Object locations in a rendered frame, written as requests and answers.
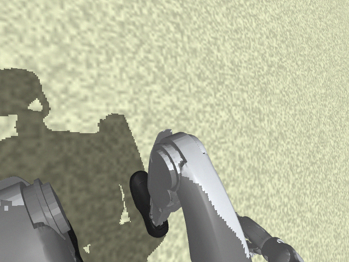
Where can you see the left robot foot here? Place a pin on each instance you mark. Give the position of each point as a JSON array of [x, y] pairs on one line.
[[75, 244]]

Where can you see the right robot arm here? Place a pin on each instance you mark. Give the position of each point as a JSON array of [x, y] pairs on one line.
[[275, 250]]

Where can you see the right robot hand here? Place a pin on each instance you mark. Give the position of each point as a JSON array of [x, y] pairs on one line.
[[254, 233]]

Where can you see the right robot foot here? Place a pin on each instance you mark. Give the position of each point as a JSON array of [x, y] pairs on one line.
[[141, 197]]

